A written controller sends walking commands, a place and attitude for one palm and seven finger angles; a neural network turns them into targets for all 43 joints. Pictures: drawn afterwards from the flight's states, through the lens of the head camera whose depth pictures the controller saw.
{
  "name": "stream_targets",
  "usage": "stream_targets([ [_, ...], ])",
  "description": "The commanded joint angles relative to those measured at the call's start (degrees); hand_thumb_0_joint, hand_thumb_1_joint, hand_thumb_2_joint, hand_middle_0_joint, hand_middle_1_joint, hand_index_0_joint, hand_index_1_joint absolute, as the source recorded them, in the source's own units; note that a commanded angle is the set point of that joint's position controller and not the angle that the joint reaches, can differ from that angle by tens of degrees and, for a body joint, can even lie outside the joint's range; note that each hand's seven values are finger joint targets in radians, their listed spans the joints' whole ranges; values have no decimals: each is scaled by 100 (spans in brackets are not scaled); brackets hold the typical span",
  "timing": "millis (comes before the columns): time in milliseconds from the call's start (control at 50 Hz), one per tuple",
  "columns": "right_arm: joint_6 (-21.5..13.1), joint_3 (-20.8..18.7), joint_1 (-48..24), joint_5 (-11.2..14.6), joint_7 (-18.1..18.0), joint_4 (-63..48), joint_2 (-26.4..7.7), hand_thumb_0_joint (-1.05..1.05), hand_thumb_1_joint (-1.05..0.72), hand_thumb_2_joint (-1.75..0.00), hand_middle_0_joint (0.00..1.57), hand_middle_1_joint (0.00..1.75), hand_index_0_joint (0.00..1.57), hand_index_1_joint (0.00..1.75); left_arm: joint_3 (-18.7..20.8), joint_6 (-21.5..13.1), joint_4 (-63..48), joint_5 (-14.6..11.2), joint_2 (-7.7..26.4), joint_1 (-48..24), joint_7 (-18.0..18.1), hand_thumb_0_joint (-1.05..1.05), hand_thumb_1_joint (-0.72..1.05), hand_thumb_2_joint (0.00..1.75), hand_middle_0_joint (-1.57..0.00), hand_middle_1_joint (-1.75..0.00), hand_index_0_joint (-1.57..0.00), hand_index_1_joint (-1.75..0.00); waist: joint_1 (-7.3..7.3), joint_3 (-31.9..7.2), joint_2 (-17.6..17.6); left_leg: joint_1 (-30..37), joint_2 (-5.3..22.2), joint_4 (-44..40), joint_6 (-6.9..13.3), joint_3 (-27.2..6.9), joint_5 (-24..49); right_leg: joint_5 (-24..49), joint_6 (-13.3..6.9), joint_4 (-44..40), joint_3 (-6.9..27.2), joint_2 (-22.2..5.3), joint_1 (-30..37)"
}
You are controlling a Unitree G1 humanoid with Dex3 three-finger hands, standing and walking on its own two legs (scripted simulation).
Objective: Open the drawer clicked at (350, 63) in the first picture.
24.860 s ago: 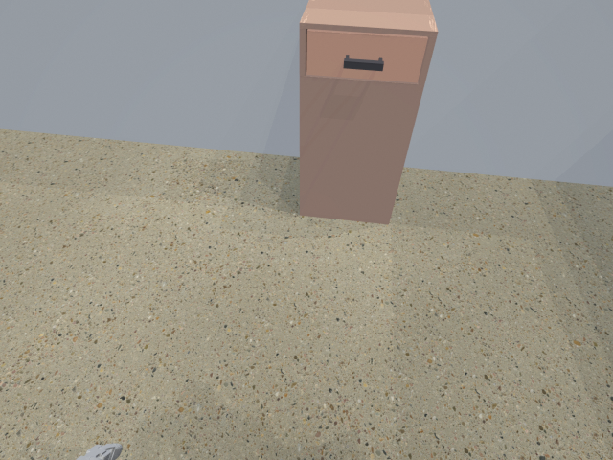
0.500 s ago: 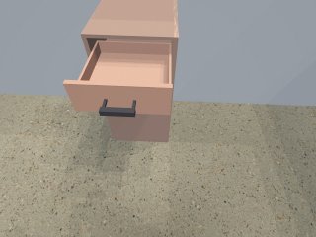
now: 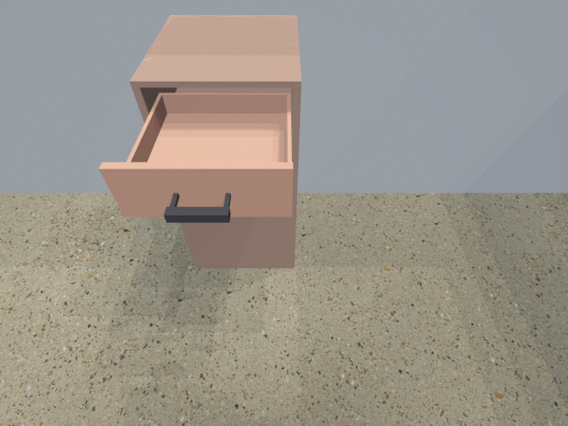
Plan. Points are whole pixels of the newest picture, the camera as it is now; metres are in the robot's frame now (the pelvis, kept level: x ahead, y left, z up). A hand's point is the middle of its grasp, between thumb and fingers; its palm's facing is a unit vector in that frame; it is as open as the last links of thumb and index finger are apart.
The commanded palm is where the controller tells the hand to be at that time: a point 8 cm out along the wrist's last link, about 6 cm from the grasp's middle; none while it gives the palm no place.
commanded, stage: look to check the result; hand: left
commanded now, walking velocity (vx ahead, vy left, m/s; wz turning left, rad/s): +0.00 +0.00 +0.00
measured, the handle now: (199, 206) +0.51 +0.19 -0.03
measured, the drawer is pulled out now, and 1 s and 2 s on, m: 0.30 0.30 0.30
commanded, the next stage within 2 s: stand and wait in 0.56 s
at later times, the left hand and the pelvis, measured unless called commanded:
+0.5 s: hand out of the picture +0.03 +0.19 -0.17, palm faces +0.00 -0.96 -0.27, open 7.4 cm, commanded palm none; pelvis +0.01 -0.02 +0.00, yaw +0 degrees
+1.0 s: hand out of the picture +0.09 +0.20 -0.16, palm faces -0.02 -0.95 -0.32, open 7.4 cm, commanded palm none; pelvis +0.02 -0.03 +0.00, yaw +0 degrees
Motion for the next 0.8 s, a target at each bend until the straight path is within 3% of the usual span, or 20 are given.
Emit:
stream_targets([
  [0, -64, -69, 258, -18, -54, -143, -638, 0, -90, -90, 20, 30, 20, 30, 162, -33, -83, 19, 804, 305, 38, 0, 90, 90, -20, -30, -20, -30, 59, 115, -19, -88, 785, -543, -65, -787, 465, 442, -211, -416, 471, -534, -53],
  [180, -39, -88, 77, -17, -47, -145, -810, 0, -90, -90, 20, 30, 20, 30, 174, -55, -49, 11, 961, 180, 30, 0, 90, 90, -20, -30, -20, -30, 34, -16, 36, 103, 799, -525, -84, -750, 476, 479, -228, -535, 519, -560, -5],
  [220, -28, -104, 35, -3, -46, -170, -862, 0, -90, -90, 20, 30, 20, 30, 179, -67, -44, 15, 994, 195, 34, 0, 90, 90, -20, -30, -20, -30, 40, -8, -138, 158, 804, -514, -74, -760, 444, 435, -232, -591, 535, -554, -46],
  [280, -14, -100, -33, -18, -42, -155, -912, 0, -90, -90, 20, 30, 20, 30, 171, -53, -33, 10, 1034, 108, 28, 0, 90, 90, -20, -30, -20, -30, 29, 104, -23, 103, 805, -552, -85, -760, 340, 338, -232, -626, 554, -557, -85],
  [360, -14, -101, -76, -16, -40, -172, -959, 0, -90, -90, 20, 30, 20, 30, 183, -63, -31, 13, 1081, 79, 25, 0, 90, 90, -20, -30, -20, -30, 21, -45, 4, 190, 815, -523, -88, -757, 393, 389, -233, -656, 563, -568, -22],
  [520, -3, -130, -233, -9, -28, -211, -1099, 0, -90, -90, 20, 30, 20, 30, 216, -90, -58, 17, 1220, -56, 26, 0, 90, 90, -20, -30, -20, -30, 20, -14, -162, 238, 830, -520, -109, -730, 439, 534, -243, -719, 597, -574, -30],
  [580, 0, -122, -280, -29, -15, -210, -1151, 0, -90, -90, 20, 30, 20, 30, 217, -82, -72, 12, 1289, -154, 11, 0, 90, 90, -20, -30, -20, -30, 18, 12, -34, 179, 823, -547, -121, -725, 349, 407, -239, -753, 618, -589, -3],
  [780, -29, -141, -421, -32, -15, -253, -1364, 0, -90, -90, 20, 30, 20, 30, 261, -123, -158, 6, 1474, -371, 8, 0, 90, 90, -20, -30, -20, -30, 11, -307, -32, 332, 866, -500, -142, -692, 739, 1089, -256, -665, 639, -622, 272],
])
